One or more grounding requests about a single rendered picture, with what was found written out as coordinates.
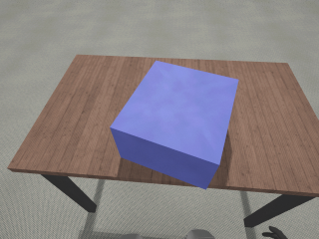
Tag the robot right hand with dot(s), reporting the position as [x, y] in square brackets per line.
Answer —
[275, 233]

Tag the robot right thigh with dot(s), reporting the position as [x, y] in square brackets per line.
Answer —
[199, 234]

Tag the carton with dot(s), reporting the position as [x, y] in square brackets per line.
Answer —
[176, 122]

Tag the table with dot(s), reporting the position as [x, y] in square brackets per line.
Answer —
[271, 144]

